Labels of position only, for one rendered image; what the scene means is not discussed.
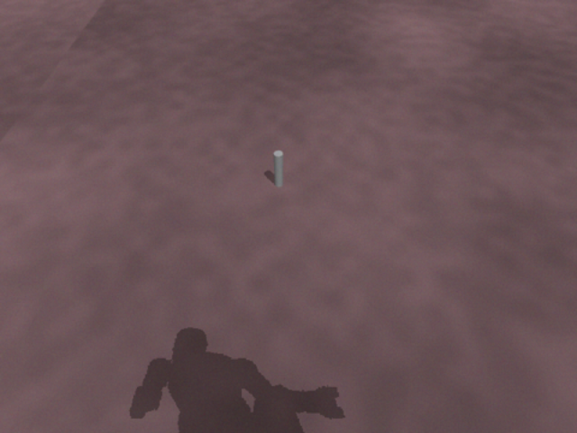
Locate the can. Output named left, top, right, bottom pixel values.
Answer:
left=274, top=151, right=283, bottom=187

